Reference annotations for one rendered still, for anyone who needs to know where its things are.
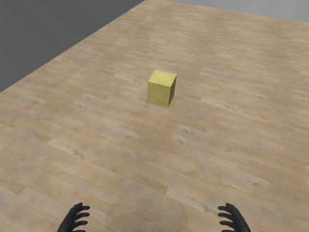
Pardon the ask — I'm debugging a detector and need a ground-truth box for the robot right hand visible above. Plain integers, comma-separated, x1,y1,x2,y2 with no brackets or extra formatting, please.
217,203,251,232

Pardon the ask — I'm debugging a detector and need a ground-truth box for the robot left hand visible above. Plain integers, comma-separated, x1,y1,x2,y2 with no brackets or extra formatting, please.
57,202,90,232

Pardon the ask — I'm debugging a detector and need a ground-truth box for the carton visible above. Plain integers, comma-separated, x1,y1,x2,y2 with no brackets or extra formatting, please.
148,70,177,108

